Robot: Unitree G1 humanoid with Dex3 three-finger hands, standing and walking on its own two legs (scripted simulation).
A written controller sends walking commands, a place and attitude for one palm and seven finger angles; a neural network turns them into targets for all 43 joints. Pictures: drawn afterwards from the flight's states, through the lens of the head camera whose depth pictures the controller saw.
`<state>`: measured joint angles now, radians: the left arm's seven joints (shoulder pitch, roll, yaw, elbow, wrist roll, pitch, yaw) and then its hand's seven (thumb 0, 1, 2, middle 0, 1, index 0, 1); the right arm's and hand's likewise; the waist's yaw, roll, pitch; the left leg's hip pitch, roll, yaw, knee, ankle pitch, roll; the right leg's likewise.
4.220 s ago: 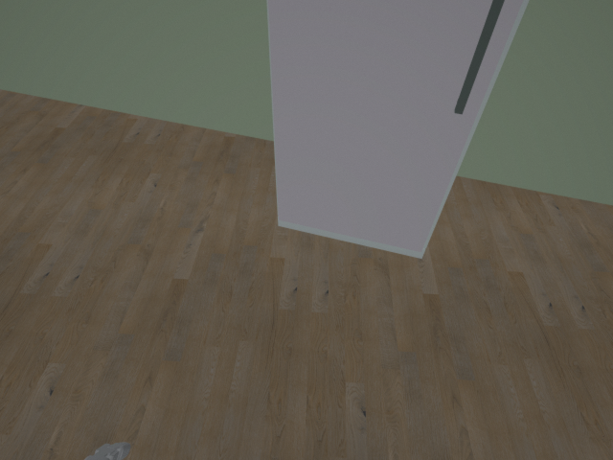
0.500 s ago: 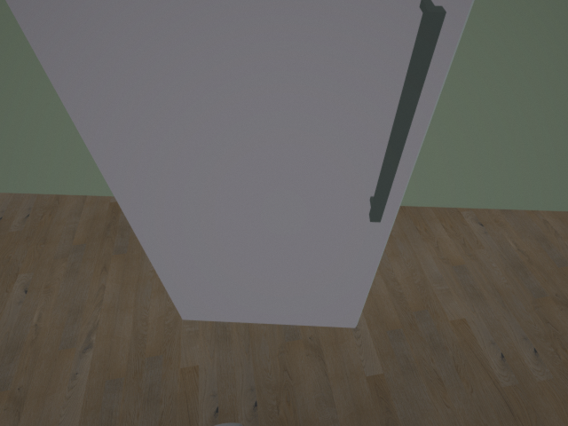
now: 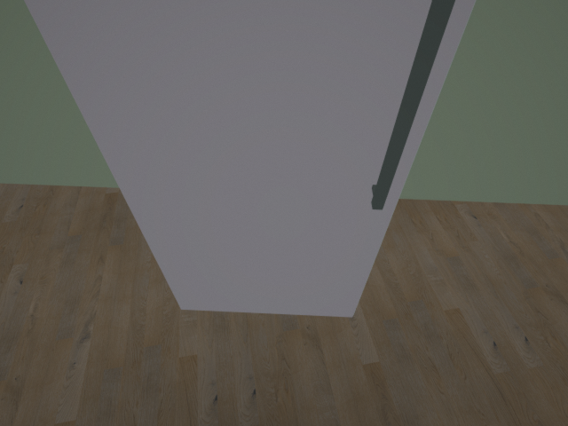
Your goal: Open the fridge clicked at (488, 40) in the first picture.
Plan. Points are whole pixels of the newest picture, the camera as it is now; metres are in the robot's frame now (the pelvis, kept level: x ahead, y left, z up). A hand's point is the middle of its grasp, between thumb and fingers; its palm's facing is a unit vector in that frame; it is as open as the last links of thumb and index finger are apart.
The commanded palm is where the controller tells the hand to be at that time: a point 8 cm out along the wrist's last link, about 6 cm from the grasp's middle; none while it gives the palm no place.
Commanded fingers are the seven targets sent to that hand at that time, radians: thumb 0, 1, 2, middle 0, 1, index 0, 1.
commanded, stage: come to a stop and stand still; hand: right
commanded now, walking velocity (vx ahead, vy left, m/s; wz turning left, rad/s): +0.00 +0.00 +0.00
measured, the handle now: (399, 121) +0.55 -0.15 +0.15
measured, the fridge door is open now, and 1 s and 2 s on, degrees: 0 0 0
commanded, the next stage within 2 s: look again from close up in 1.02 s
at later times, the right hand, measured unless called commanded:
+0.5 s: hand out of the picture -0.04 -0.17 -0.17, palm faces +0.02 +0.98 -0.20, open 7.4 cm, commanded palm none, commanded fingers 0.00 -0.90 -0.90 0.20 0.30 0.20 0.30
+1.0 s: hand out of the picture +0.02 -0.19 -0.16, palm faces +0.02 +0.97 -0.26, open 7.4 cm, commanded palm none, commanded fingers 0.00 -0.90 -0.90 0.20 0.30 0.20 0.30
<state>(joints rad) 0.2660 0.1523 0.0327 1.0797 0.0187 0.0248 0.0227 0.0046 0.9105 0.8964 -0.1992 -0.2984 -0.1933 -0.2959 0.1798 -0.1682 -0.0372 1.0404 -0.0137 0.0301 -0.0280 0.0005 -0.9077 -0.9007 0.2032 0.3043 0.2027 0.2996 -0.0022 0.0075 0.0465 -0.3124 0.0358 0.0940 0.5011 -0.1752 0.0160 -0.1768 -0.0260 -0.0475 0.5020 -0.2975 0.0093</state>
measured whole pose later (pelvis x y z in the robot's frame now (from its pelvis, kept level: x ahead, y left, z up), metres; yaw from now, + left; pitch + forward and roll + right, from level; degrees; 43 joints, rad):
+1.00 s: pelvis -0.02 +0.01 +0.00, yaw +0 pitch -3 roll -1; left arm 0.36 0.21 0.00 1.06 0.03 -0.01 0.01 0.01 0.91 0.90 -0.20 -0.30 -0.20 -0.30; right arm 0.26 -0.21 -0.01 1.04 -0.01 -0.01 -0.02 0.00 -0.90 -0.90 0.20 0.30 0.20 0.30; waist 0.02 0.00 0.01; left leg -0.29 0.05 0.09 0.47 -0.13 0.03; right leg -0.16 -0.01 -0.05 0.46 -0.26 0.01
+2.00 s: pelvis -0.01 +0.00 +0.01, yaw +0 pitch -2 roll -1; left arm 0.34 0.12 -0.01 1.11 0.02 -0.01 0.02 0.00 0.91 0.90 -0.20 -0.30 -0.19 -0.30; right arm 0.31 -0.14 0.00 1.09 -0.02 -0.01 -0.03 0.00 -0.91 -0.90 0.20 0.30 0.20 0.30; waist 0.00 0.01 0.03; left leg -0.26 0.04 0.09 0.43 -0.13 0.01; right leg -0.13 -0.01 -0.05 0.44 -0.27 0.01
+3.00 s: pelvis +0.02 +0.00 +0.00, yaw +1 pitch -1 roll +0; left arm 0.37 0.11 0.00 1.11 0.03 -0.01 0.02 0.00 0.91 0.90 -0.20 -0.30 -0.19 -0.30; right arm 0.35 -0.13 -0.02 1.08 -0.02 0.00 -0.02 0.00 -0.91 -0.90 0.20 0.30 0.20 0.30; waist -0.01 0.01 0.01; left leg -0.28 0.03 0.07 0.50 -0.21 0.02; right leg -0.13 -0.03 -0.07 0.48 -0.34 0.00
